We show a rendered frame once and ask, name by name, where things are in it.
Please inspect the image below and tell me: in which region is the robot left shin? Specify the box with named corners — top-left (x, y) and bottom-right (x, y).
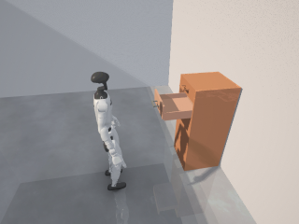
top-left (107, 155), bottom-right (113, 172)

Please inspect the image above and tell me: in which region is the right robot upper arm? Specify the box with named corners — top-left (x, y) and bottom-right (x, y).
top-left (96, 100), bottom-right (108, 133)

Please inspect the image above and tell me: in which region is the robot left hand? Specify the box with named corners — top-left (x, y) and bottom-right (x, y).
top-left (111, 117), bottom-right (121, 128)

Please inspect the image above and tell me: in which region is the robot right forearm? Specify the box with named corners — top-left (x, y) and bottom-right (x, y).
top-left (100, 128), bottom-right (118, 157)

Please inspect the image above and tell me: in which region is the cabinet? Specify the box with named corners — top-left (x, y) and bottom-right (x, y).
top-left (174, 71), bottom-right (241, 171)

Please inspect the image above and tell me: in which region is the robot left foot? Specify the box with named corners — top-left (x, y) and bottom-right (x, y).
top-left (105, 169), bottom-right (122, 176)

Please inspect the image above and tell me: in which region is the drawer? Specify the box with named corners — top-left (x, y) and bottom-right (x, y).
top-left (154, 89), bottom-right (193, 121)

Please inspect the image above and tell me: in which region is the robot right hand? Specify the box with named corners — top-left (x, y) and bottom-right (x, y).
top-left (112, 154), bottom-right (127, 171)

